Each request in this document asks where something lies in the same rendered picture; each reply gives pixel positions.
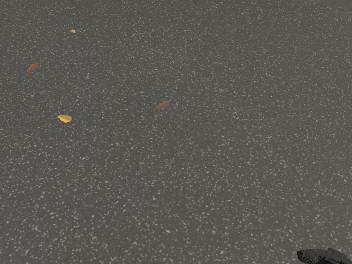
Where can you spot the robot right hand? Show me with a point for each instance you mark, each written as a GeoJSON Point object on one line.
{"type": "Point", "coordinates": [318, 256]}

